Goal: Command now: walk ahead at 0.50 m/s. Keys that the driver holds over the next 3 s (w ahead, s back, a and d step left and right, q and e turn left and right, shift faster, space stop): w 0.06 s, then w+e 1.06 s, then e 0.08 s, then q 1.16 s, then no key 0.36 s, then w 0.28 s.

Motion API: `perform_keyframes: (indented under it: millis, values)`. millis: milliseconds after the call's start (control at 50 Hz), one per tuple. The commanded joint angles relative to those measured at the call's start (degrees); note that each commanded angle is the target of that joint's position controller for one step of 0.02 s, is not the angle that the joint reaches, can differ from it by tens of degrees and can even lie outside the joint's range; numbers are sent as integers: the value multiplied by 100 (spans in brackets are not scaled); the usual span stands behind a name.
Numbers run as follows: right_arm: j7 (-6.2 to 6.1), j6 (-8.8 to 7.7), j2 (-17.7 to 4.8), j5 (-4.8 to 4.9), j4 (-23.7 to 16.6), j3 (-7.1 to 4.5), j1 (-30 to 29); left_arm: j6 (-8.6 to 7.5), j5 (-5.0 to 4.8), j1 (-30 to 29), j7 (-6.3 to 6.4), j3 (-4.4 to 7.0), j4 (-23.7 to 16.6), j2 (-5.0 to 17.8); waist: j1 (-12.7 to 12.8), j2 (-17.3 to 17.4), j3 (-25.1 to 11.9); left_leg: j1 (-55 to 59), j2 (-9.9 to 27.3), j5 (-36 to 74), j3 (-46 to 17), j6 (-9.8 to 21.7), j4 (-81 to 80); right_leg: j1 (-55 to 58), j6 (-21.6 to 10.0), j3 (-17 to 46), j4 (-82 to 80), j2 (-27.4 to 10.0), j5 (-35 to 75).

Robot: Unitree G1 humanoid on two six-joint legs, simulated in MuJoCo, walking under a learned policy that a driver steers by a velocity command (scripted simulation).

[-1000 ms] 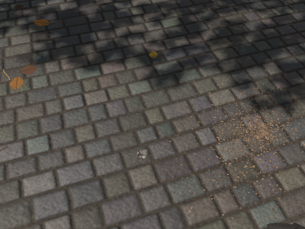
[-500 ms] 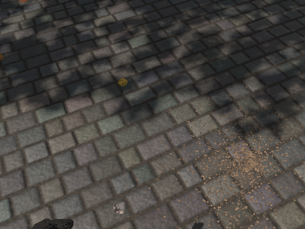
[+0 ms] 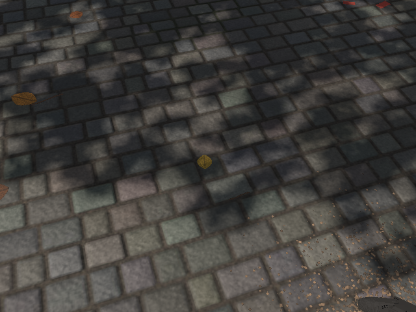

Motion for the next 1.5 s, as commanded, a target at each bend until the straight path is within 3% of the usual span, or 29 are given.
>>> perform_keyframes:
  millis: [20, 40, 100, 200, 320, 420, 480, 520, 540, 560, 580, 600, 660, 720, 820, 920, 980, 1000, 1020, 1040, 1080, 1160, 1280, 1400, 1420, 1440, 1460, 1480, 1500]
  values:
    - [-62, 36, -1531, 9, 328, -494, 2395, -235, 42, 395, -19, -106, -442, 93, -977, 1639, -2368, 5075, 2155, -1232, -4248, 1594, -1098, -3708, -120, 454, 4266, 401, -819]
    - [-55, 26, -1158, 46, 269, -360, 2049, -337, -111, -48, -63, 47, -530, 696, -1016, 1067, -1585, 4505, 1971, -1837, -3766, 1309, -1278, -4309, -228, 828, 4747, 5, -715]
    - [-57, -30, -600, -78, 122, -197, 1029, -300, -81, -640, -30, 104, -606, 646, -571, 414, -293, 2462, 1337, -839, -1908, 831, -1794, -3922, -286, 635, 3957, -699, 607]
    - [-108, -187, -726, -147, 366, -259, 1023, -27, -82, -628, 13, 101, -599, 317, -362, 353, 7, 1852, 1233, 279, -726, 853, -2332, -3833, -84, 897, 3268, -709, 1569]
    - [-247, -154, -861, -103, 567, -266, 1209, -96, -13, -1512, -135, 41, -912, 112, -652, 230, 241, 2102, 1049, 703, 363, 569, -2511, -3719, -85, 457, 1450, -518, 3193]
    - [-286, 64, -980, -8, 832, -322, 1680, -93, -25, -2220, -309, -12, -1382, 52, -875, 141, 449, 3355, 1422, 1587, 644, 515, -2031, -4230, -292, 141, 817, -408, 2608]
    - [-359, 216, -1178, 28, 773, -387, 1522, -65, -34, -1993, -404, 87, -1533, 246, -568, 418, 100, 3686, 1487, 4066, 879, 346, -1079, -3543, -566, -333, 799, -6, 1736]
    - [-422, 308, -1261, 36, 698, -405, 1350, -35, -56, -772, -369, 325, -1309, 649, 149, 471, -606, 3257, 1297, 4970, 1053, 139, 674, -1815, -891, -490, 557, 413, 1676]
    - [-443, 272, -1196, 1, 590, -361, 1324, 8, -52, 203, -258, 523, -1094, 1078, 599, 45, -1142, 2006, 1047, 3606, 1059, -79, 2282, -50, -1206, 364, 292, 35, 1779]
    - [-298, 89, -264, -210, 329, -75, 1898, 7, -101, 271, -181, 617, -1070, 1661, -29, -1447, -1611, -745, -159, -2069, 748, -463, 4373, 2100, -2287, 3420, 54, -1496, 1367]
    - [-187, -187, -599, -3, 255, -100, 1476, -49, -50, 433, -178, 489, -1196, 1275, 273, -930, -2326, -1584, -434, -3025, -571, -415, 5189, 2606, -2648, 4987, -799, -1933, 763]
    - [-120, -347, -899, 218, 73, -184, 853, -101, 2, 214, -167, 404, -1189, 967, 393, -646, -1534, -2048, -60, -2495, -749, -254, 5059, 2108, -2278, 4080, -941, -1714, 1087]
    - [-187, -342, -925, -25, 103, -250, 766, -153, 43, -793, -140, 243, -1440, 475, -303, -24, -471, -1092, 479, -1584, -669, -305, 3682, -190, -1831, 2482, -1183, -1059, 2593]
    - [-200, -144, -721, -111, 39, -238, 859, -155, 20, -837, -61, 275, -1508, 646, -507, -126, -283, -694, 480, -1301, -503, -602, 2860, -1070, -1837, 2048, -1435, -876, 3144]
    - [-171, -127, -434, -93, -304, -113, -201, -81, -28, -447, 70, 354, -1432, 873, -114, -386, -79, -121, 53, 718, -326, -776, 616, -1729, -1356, 1478, -1375, -342, 2521]
    - [-89, -206, -751, 20, -505, -205, -513, -16, -75, -92, 95, 341, -1290, 770, -47, -564, -129, 118, -70, 659, -637, -600, -164, -1045, -1146, 2221, -786, -650, 1836]
    - [-95, -298, -980, -1, -317, -336, 254, 27, -30, -236, 111, 308, -1359, 657, -506, -726, -373, 1109, -91, 130, -509, -276, -477, -908, -931, 2442, 28, -546, 2213]
    - [-129, -331, -1197, -101, -222, -419, 960, 12, 13, -264, 86, 198, -1441, 373, -845, -481, -989, 2336, 445, -11, -930, 17, -358, -1306, -740, 2138, 1161, -232, 2084]
    - [-171, -298, -1676, -201, -138, -536, 1732, -26, -18, 297, 84, 89, -1567, 7, -823, 729, -1889, 4390, 1741, -725, -2837, 722, -492, -2895, -322, 1371, 3095, 512, 535]
    - [-114, -217, -1630, -71, 44, -548, 1960, -68, -143, 627, 80, 59, -1661, 180, -704, 2010, -2116, 4904, 2416, -2276, -4874, 1211, -1126, -4241, -197, 1144, 4328, 473, -1064]
    - [-144, -135, -857, -30, -161, -339, 1333, -10, -116, -237, 87, 230, -1641, 859, -857, 702, -744, 3542, 1935, -2528, -3367, 722, -1343, -4622, -134, 1050, 4843, -86, -145]
    - [-168, -127, -595, -127, -76, -241, 770, 118, -76, -486, 38, 238, -1766, 462, -464, 639, 18, 1889, 1327, 174, -1396, 616, -1761, -3832, -59, 813, 4036, -509, 514]
    - [-183, -38, -911, -13, 204, -312, 776, 115, 71, -861, -9, 42, -1972, -39, -408, 472, -382, 1702, 1054, 2911, -58, 780, -1624, -2879, 64, 396, 1827, -300, 1852]
    - [-143, 122, -1116, 202, 497, -308, 1011, -28, 153, -1183, -90, 156, -1959, 326, -313, 476, -522, 2136, 976, 2212, -486, 423, -671, -1711, -200, 248, -168, 85, 2742]
    - [-138, 104, -954, 167, 542, -254, 1154, -45, 206, -949, -36, 235, -1876, 567, -229, 354, -681, 1904, 727, 1935, -445, 194, -239, -989, -357, 326, -462, -51, 3584]
    - [-132, 54, -674, -16, 406, -139, 1178, -40, 321, -554, 54, 325, -1888, 1011, -131, -162, -1279, 1239, 357, 476, -243, -131, 692, 197, -685, 1091, 15, -1017, 6096]
    - [-120, 76, -276, -47, 465, 18, 1920, 57, 387, -561, 112, 305, -1942, 1075, -315, -1311, -2007, -28, -97, -3010, -135, -520, 2202, 1434, -1731, 2293, 292, -2447, 7330]
    - [-134, 180, -707, 87, 538, -93, 1852, 141, 294, -517, 88, 234, -1954, 757, -111, -1161, -2247, -200, -40, -3963, -531, -635, 3048, 1100, -1920, 2403, 135, -2433, 6583]
    - [-156, 274, -1004, 174, 428, -206, 1551, 177, 193, -666, 73, 224, -1917, 731, -101, -985, -1771, -617, 39, -3799, -488, -670, 3552, 754, -1776, 2054, -100, -2159, 5609]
